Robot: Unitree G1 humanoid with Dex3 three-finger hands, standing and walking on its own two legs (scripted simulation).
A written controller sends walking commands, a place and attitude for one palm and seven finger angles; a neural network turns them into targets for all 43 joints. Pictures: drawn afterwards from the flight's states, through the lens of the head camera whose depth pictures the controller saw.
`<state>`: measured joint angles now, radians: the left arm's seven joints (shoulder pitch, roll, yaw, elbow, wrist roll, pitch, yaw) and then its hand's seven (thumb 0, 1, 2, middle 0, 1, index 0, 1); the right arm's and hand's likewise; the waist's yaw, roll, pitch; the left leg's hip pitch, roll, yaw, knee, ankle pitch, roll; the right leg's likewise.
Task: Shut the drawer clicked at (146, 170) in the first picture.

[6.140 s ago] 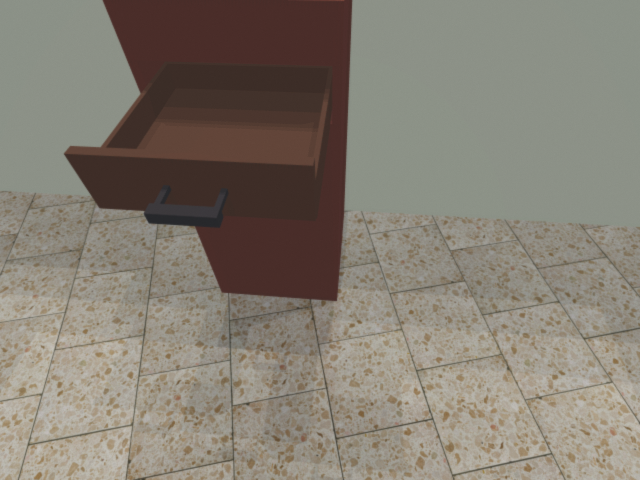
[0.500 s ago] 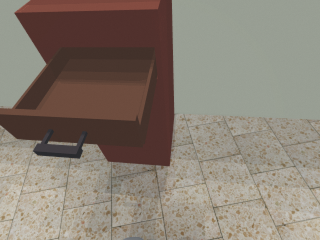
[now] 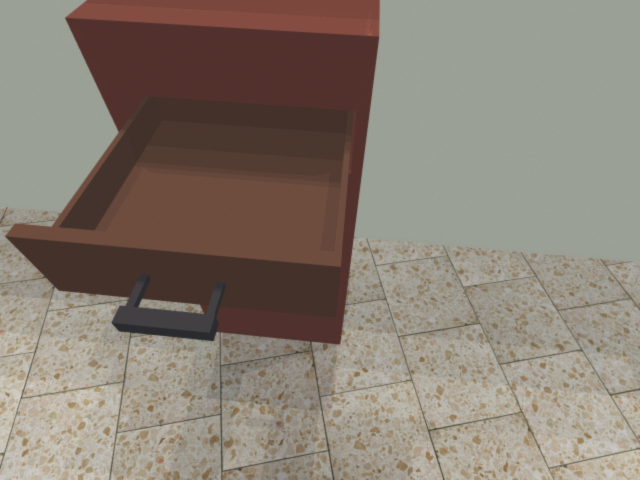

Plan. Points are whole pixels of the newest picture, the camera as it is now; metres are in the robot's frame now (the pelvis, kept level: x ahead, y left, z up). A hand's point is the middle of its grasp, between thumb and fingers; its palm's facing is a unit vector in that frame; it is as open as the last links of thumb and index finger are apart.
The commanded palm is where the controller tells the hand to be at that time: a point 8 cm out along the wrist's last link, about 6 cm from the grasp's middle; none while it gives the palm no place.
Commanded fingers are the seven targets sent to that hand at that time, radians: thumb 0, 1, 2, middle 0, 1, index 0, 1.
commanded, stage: come to a stop and stand still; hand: left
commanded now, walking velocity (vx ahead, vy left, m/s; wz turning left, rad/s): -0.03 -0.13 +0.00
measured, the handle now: (173, 305) +0.29 +0.20 +0.06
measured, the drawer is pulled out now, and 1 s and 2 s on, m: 0.30 0.30 0.30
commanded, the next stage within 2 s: look again from close up in 1.66 s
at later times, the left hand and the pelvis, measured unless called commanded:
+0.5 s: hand out of the picture +0.02 +0.15 -0.16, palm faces +0.02 -0.98 -0.22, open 7.2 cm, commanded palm none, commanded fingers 0.00 0.90 0.90 -0.20 -0.30 -0.20 -0.30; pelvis +0.02 -0.03 +0.01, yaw +0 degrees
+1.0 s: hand out of the picture -0.01 +0.11 -0.16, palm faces +0.07 -0.99 -0.14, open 7.4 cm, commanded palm none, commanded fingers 0.00 0.90 0.90 -0.20 -0.30 -0.20 -0.30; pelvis +0.04 -0.03 +0.01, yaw +0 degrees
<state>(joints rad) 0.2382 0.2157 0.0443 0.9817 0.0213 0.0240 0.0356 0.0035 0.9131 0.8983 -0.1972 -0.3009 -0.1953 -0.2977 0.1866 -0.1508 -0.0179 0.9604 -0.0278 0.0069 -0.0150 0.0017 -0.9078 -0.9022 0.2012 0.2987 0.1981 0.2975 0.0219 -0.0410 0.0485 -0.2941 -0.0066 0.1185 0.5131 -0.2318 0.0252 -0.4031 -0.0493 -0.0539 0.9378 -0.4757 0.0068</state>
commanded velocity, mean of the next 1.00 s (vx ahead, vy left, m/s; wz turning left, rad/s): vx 0.00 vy -0.01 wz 0.00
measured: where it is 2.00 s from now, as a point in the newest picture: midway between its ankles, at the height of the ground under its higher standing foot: outside the picture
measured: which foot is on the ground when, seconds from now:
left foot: down 0.00-1.00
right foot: up 0.00-0.06, down 0.08-1.00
